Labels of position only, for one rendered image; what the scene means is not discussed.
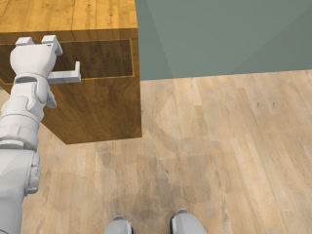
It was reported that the right robot thigh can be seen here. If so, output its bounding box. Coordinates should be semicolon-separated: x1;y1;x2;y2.
172;213;207;234

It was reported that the cabinet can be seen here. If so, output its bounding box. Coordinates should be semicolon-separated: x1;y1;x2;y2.
0;0;142;145

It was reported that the robot left shin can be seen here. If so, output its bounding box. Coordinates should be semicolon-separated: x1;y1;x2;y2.
113;215;125;220

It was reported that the drawer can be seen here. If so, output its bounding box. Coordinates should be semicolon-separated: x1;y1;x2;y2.
0;38;133;84

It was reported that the left robot hand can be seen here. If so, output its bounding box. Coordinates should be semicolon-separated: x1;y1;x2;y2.
10;35;63;108

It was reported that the left robot forearm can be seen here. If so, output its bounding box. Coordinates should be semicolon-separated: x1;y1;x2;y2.
0;73;49;153

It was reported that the handle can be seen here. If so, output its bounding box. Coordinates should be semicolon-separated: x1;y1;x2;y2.
47;61;81;84

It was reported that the left robot upper arm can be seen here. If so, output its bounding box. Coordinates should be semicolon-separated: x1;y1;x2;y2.
0;149;42;234

